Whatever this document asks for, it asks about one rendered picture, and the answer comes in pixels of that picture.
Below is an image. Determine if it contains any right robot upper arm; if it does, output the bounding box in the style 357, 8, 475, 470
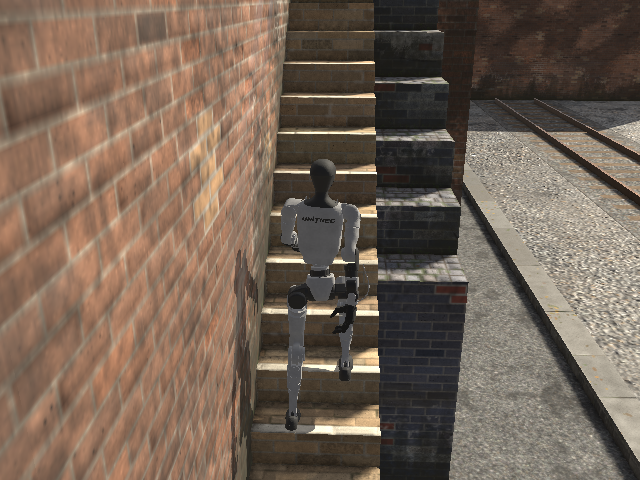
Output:
341, 203, 361, 262

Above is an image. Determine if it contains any left robot upper arm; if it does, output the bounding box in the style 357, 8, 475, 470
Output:
281, 198, 302, 245

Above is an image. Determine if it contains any left robot foot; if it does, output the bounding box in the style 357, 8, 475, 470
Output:
285, 408, 301, 431

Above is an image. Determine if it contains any right robot hand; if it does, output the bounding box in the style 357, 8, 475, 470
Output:
330, 304, 357, 334

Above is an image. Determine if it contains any right robot forearm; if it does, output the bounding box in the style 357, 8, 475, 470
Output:
344, 247, 359, 306

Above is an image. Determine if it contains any humanoid robot head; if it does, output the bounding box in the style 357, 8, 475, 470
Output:
304, 159, 339, 208

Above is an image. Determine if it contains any left robot forearm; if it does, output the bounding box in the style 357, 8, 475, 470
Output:
280, 233, 298, 248

